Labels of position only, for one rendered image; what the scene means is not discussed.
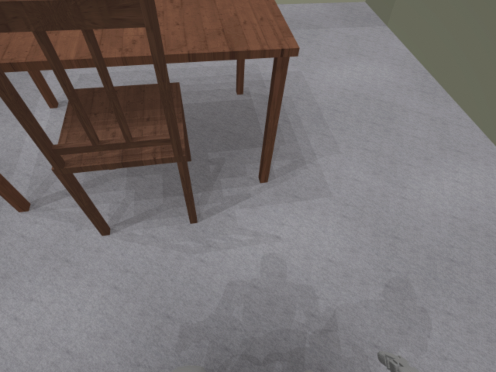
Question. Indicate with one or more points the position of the right robot hand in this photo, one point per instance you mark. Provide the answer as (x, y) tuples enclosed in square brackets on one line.
[(395, 363)]

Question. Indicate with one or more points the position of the table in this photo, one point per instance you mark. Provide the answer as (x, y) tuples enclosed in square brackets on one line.
[(191, 31)]

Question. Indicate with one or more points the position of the chair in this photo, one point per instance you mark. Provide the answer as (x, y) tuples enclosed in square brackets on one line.
[(104, 128)]

